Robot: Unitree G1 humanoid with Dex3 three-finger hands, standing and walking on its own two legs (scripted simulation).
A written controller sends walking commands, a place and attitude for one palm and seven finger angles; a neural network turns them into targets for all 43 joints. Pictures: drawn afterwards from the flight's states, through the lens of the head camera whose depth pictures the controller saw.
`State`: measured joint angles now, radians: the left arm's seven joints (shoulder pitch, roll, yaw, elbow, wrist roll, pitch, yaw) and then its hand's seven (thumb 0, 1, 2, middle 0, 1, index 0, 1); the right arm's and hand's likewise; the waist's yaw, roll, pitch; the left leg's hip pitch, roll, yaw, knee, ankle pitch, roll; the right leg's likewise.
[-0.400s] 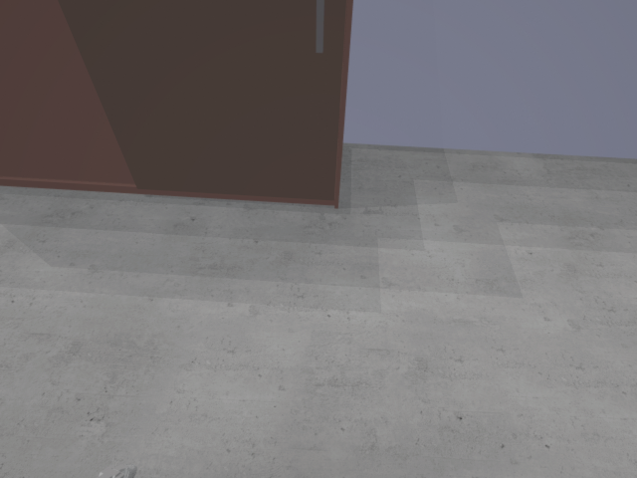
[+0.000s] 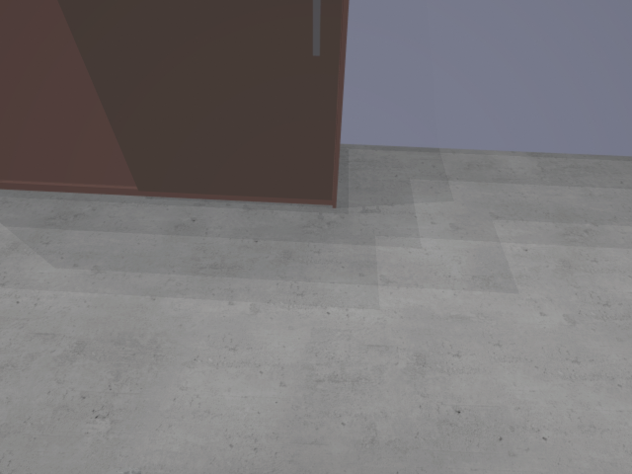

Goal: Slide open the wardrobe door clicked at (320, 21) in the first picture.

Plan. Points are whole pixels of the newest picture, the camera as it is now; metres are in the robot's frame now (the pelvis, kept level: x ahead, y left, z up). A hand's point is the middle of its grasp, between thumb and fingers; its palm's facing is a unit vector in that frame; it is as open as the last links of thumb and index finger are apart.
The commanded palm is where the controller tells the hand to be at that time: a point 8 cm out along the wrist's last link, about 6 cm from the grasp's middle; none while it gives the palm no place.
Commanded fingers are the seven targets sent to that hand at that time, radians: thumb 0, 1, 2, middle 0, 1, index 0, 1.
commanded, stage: stand and wait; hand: right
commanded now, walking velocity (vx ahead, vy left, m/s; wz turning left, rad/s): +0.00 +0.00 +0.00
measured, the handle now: (317, 13) +1.40 +0.07 +0.09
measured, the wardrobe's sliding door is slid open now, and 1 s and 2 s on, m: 0.00 0.00 0.00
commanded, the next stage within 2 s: look at it before walking up in 0.42 s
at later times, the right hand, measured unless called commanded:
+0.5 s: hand out of the picture +0.07 -0.24 -0.15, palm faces -0.04 +0.94 -0.34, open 7.3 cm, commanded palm none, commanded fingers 0.00 -0.90 -0.90 0.20 0.30 0.20 0.30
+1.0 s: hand out of the picture +0.08 -0.24 -0.15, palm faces -0.04 +0.94 -0.33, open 7.3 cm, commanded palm none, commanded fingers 0.00 -0.90 -0.90 0.20 0.30 0.20 0.30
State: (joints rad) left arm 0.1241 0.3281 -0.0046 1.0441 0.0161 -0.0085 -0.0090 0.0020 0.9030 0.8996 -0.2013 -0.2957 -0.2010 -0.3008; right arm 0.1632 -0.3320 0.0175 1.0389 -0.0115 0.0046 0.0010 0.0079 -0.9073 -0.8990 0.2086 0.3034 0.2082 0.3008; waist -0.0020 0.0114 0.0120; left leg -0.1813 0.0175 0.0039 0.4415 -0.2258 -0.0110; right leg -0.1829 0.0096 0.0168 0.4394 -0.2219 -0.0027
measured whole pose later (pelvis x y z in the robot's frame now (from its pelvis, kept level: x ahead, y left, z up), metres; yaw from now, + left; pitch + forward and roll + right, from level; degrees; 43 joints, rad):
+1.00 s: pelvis +0.00 +0.00 +0.00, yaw +1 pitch -2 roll +0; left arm 0.12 0.34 -0.01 1.11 0.01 -0.01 -0.01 0.00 0.90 0.90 -0.20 -0.30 -0.20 -0.30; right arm 0.15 -0.34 0.01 1.09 -0.01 0.00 0.00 0.01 -0.91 -0.90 0.21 0.30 0.21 0.30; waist 0.00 0.01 0.02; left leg -0.15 0.01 0.00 0.38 -0.20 0.00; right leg -0.15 0.00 0.01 0.37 -0.20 0.01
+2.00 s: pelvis +0.28 +0.01 -0.03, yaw +18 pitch -1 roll +2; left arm 0.10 0.13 0.02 0.98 0.03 -0.07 -0.02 0.00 0.91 0.90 -0.20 -0.30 -0.20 -0.30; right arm 0.46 -0.15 -0.04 1.14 -0.01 -0.04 -0.02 0.01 -0.91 -0.90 0.21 0.30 0.21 0.30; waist -0.04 0.04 0.06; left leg -0.11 -0.02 -0.08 0.90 -0.50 0.03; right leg -0.45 -0.05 -0.15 0.69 -0.23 -0.08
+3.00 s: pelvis +0.66 +0.15 -0.01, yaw +45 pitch +0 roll +1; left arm 0.10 0.19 0.05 0.90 0.02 -0.04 0.00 0.00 0.93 0.90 -0.19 -0.29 -0.19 -0.30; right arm 0.30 -0.19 -0.06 1.03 -0.02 -0.04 -0.01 0.00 -0.92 -0.90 0.20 0.30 0.20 0.30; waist 0.00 -0.02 0.05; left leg -0.13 -0.05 0.03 0.48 -0.34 0.05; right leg -0.59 -0.17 -0.04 0.85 -0.20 0.07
